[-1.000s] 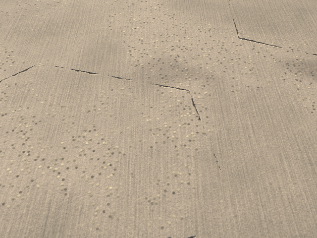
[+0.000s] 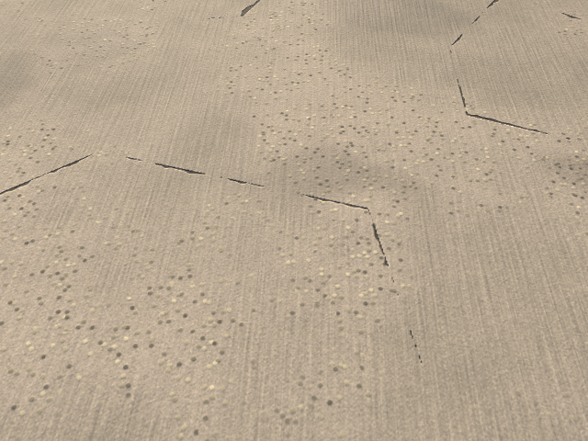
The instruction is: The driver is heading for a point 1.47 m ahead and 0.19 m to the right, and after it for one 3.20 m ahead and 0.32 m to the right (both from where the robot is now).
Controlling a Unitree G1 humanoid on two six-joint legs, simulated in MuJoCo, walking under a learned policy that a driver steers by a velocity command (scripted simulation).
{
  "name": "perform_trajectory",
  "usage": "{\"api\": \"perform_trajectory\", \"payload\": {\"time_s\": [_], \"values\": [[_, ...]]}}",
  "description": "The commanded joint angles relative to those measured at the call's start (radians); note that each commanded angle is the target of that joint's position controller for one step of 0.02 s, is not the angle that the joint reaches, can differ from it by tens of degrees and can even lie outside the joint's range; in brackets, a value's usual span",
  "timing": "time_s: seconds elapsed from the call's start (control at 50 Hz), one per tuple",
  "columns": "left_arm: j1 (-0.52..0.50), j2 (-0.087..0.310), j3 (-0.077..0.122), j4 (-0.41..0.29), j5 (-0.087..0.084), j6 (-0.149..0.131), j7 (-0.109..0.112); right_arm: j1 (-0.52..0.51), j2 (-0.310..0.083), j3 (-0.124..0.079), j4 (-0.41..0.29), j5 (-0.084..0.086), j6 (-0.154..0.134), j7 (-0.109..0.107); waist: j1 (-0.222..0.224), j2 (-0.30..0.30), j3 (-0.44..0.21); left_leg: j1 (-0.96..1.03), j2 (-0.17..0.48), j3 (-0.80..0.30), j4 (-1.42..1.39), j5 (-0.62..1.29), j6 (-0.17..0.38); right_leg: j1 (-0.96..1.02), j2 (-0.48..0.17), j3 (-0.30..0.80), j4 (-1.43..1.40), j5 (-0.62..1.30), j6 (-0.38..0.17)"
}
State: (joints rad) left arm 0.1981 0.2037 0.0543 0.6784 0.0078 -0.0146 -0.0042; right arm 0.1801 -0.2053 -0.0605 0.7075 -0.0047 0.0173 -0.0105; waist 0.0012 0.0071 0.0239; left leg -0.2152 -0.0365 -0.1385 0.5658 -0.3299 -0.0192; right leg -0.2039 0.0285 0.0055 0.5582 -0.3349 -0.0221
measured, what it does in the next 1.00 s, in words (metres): walks ahead: left foot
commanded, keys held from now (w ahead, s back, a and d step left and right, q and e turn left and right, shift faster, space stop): no key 0.32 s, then w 0.68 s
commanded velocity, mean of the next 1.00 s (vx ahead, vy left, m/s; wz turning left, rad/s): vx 0.23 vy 0.00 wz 0.00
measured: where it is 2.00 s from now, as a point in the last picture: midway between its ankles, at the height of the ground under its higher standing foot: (292, 340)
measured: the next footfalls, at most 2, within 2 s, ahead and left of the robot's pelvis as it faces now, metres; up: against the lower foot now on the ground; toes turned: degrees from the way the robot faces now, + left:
left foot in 0.66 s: +0.11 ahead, +0.14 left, +0.00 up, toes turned +1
right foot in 1.18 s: +0.47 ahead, -0.07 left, +0.00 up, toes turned +0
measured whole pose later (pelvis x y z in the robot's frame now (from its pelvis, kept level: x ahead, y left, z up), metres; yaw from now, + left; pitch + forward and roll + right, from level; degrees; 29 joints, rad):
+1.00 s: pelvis +0.18 +0.06 +0.01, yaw +0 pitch +2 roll +0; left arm 0.13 0.27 0.06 0.72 -0.01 -0.06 -0.01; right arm 0.43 -0.21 -0.02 0.90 0.01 -0.08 -0.01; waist -0.07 -0.05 0.00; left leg 0.03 -0.06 0.02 0.20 -0.26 0.06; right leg -0.69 -0.09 0.03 0.74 0.04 0.00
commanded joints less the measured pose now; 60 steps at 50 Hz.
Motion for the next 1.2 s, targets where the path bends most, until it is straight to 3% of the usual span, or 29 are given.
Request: {"api": "perform_trajectory", "payload": {"time_s": [0.02,0.32,0.36,0.38,0.42,0.46,0.48,0.52,0.58,0.62,0.64,0.66,0.68,0.7,0.72,0.74,0.76,0.8,0.88,0.96,1.02,1.08,1.12,1.14,1.16,1.18,1.2], "values": [[-0.021,0.096,0.026,-0.072,0.000,-0.016,0.004,-0.022,-0.097,-0.025,-0.063,0.000,-0.015,-0.006,-0.002,-0.001,-0.053,-0.003,0.050,-0.038,-0.068,0.267,0.015,0.019,-0.070,0.075,-0.089,0.244,-0.015],[0.018,0.079,0.025,-0.040,-0.001,-0.021,0.011,0.024,-0.091,-0.026,0.002,-0.001,-0.014,-0.026,-0.005,-0.006,-0.031,-0.001,0.053,-0.030,-0.083,0.237,-0.010,0.009,-0.074,0.088,-0.131,0.213,-0.033],[0.037,0.080,0.026,-0.026,-0.001,-0.016,0.016,0.043,-0.077,-0.023,0.018,-0.001,-0.012,-0.030,-0.004,-0.032,-0.038,-0.011,0.024,0.007,-0.067,0.086,-0.008,0.008,-0.072,0.103,-0.175,-0.008,-0.047],[0.048,0.106,0.035,-0.023,-0.007,-0.011,0.021,0.042,-0.082,-0.024,0.020,0.004,-0.013,-0.033,0.006,-0.063,-0.015,-0.059,-0.003,0.044,-0.017,-0.024,-0.002,0.004,-0.089,0.145,-0.211,-0.182,-0.074],[0.111,0.168,0.050,-0.003,-0.019,-0.007,0.031,-0.001,-0.094,-0.025,-0.006,0.018,-0.034,-0.034,0.034,-0.152,0.067,-0.236,-0.006,0.117,0.136,-0.137,0.007,0.012,-0.245,0.368,-0.337,-0.461,-0.178],[0.159,0.194,0.054,0.020,-0.015,-0.022,0.036,-0.078,-0.108,-0.025,-0.035,0.033,-0.064,-0.028,0.066,-0.154,0.148,-0.385,0.063,0.086,0.298,-0.189,0.026,0.007,-0.357,0.531,-0.408,-0.428,-0.257],[0.166,0.197,0.054,0.029,-0.013,-0.031,0.036,-0.081,-0.109,-0.026,-0.037,0.036,-0.074,-0.022,0.065,-0.142,0.143,-0.452,0.091,0.070,0.342,-0.211,0.038,0.057,-0.375,0.539,-0.412,-0.363,-0.268],[0.133,0.188,0.050,0.028,-0.024,-0.037,0.032,-0.064,-0.100,-0.021,-0.024,0.033,-0.092,-0.004,0.052,-0.107,0.099,-0.440,0.118,0.080,0.261,-0.173,0.055,0.115,-0.334,0.433,-0.402,-0.214,-0.232],[0.099,0.203,0.053,0.036,-0.037,-0.025,0.023,-0.022,-0.079,-0.013,0.010,0.022,-0.105,0.020,0.029,-0.105,0.020,-0.169,0.060,0.166,0.087,-0.010,0.042,0.014,-0.228,0.226,-0.361,-0.010,-0.188],[0.091,0.198,0.050,0.046,-0.045,-0.019,0.017,0.071,-0.088,-0.019,0.050,0.023,-0.103,0.027,-0.024,-0.091,-0.011,0.034,0.015,0.211,-0.016,0.126,0.039,-0.091,-0.199,0.164,-0.286,-0.014,-0.165],[0.095,0.175,0.042,0.049,-0.040,-0.020,0.013,0.142,-0.105,-0.028,0.078,0.025,-0.099,0.025,-0.055,-0.078,-0.030,0.133,-0.003,0.216,-0.035,0.114,0.043,-0.146,-0.180,0.150,-0.224,-0.045,-0.145],[0.078,0.136,0.026,0.046,-0.029,-0.026,0.010,0.232,-0.136,-0.041,0.097,0.030,-0.099,0.019,-0.104,-0.045,-0.053,0.255,0.041,0.147,-0.068,0.081,0.068,-0.233,-0.142,0.107,-0.081,-0.040,-0.103],[0.051,0.056,0.000,0.013,-0.011,-0.039,0.007,0.340,-0.243,-0.063,0.101,0.018,-0.102,0.008,-0.135,0.190,-0.092,0.373,0.283,-0.229,-0.228,-0.070,0.163,-0.408,-0.027,-0.025,0.318,-0.094,-0.018],[0.054,0.099,0.013,-0.023,-0.034,-0.059,0.014,0.377,-0.301,-0.070,0.102,0.004,-0.113,0.022,-0.123,0.270,-0.097,0.372,0.428,-0.626,-0.381,-0.291,0.308,-0.585,0.030,0.056,0.553,-0.260,-0.006],[0.064,0.163,0.029,-0.017,-0.058,-0.071,0.014,0.290,-0.247,-0.050,0.087,0.006,-0.125,0.029,-0.084,0.167,-0.002,0.313,0.439,-0.603,-0.403,-0.390,0.323,-0.672,-0.041,0.115,0.652,-0.187,-0.027],[0.053,0.183,0.033,-0.008,-0.058,-0.074,0.010,0.224,-0.193,-0.032,0.073,0.011,-0.131,0.031,-0.060,0.123,0.061,0.263,0.390,-0.475,-0.402,-0.332,0.284,-0.696,-0.085,0.104,0.655,-0.071,-0.044],[0.059,0.173,0.032,0.009,-0.042,-0.075,0.010,0.170,-0.178,-0.024,0.063,0.009,-0.132,0.034,-0.036,0.083,0.061,0.226,0.338,-0.364,-0.403,-0.198,0.246,-0.664,-0.115,0.094,0.620,0.023,-0.047],[0.065,0.164,0.035,0.028,-0.018,-0.067,0.004,0.139,-0.150,-0.010,0.063,0.002,-0.130,0.032,-0.013,0.081,0.039,0.174,0.261,-0.188,-0.416,0.082,0.198,-0.573,-0.148,0.078,0.555,0.142,-0.034],[0.003,0.121,0.023,0.007,-0.011,-0.052,0.002,0.222,-0.152,-0.005,0.112,0.009,-0.120,0.016,-0.025,0.062,0.022,0.188,0.222,-0.026,-0.412,0.462,0.205,-0.582,-0.136,0.027,0.437,0.262,0.015],[-0.157,0.086,0.002,-0.048,-0.020,-0.063,-0.009,0.255,-0.171,0.000,0.139,0.012,-0.103,-0.003,-0.065,0.068,0.052,0.161,0.195,0.047,-0.434,0.454,0.185,-0.518,-0.105,-0.005,0.162,0.415,0.032],[-0.243,0.088,-0.004,-0.076,-0.027,-0.072,-0.026,0.295,-0.188,-0.001,0.167,0.020,-0.100,-0.005,-0.087,0.062,0.086,0.192,0.227,0.045,-0.437,0.408,0.196,-0.486,-0.081,-0.017,0.045,0.437,0.022],[-0.286,0.103,-0.004,-0.101,-0.030,-0.087,-0.049,0.299,-0.198,-0.005,0.188,0.025,-0.093,-0.002,-0.072,0.066,0.097,0.284,0.276,0.035,-0.384,0.481,0.195,-0.492,-0.074,-0.007,-0.017,0.365,-0.024],[-0.243,0.132,0.005,-0.094,-0.027,-0.092,-0.055,0.277,-0.221,-0.012,0.187,0.022,-0.085,-0.005,-0.031,0.086,0.048,0.328,0.284,0.042,-0.297,0.703,0.177,-0.392,-0.040,-0.029,-0.041,0.290,-0.059],[-0.170,0.158,0.017,-0.076,-0.024,-0.090,-0.052,0.263,-0.237,-0.017,0.184,0.019,-0.080,-0.006,0.011,0.108,-0.013,0.336,0.274,0.051,-0.204,0.894,0.168,-0.277,-0.005,-0.056,-0.038,0.259,-0.081],[-0.010,0.198,0.038,-0.028,-0.026,-0.088,-0.045,0.240,-0.234,-0.014,0.177,0.012,-0.072,-0.007,0.095,0.101,-0.113,0.294,0.231,0.085,-0.022,1.013,0.145,-0.060,0.021,-0.076,-0.066,0.291,-0.116],[0.189,0.254,0.054,0.020,-0.018,-0.084,-0.032,0.235,-0.210,0.000,0.153,-0.002,-0.072,-0.008,0.166,0.044,-0.266,0.075,0.189,0.100,0.255,0.789,0.118,0.295,-0.120,0.079,-0.015,0.332,-0.176],[0.274,0.331,0.070,0.050,-0.008,-0.083,-0.034,0.393,-0.059,0.043,0.150,-0.001,-0.091,0.007,0.092,-0.233,-0.438,-0.340,-0.012,0.108,0.667,0.043,0.048,0.676,-0.388,0.590,-0.093,0.081,-0.351]]}}
Keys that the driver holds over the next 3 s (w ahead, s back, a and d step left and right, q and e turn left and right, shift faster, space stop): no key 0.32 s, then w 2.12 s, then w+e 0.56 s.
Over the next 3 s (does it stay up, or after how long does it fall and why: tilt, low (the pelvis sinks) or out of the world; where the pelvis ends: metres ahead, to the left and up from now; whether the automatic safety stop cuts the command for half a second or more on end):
stays up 1.25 0.07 0.01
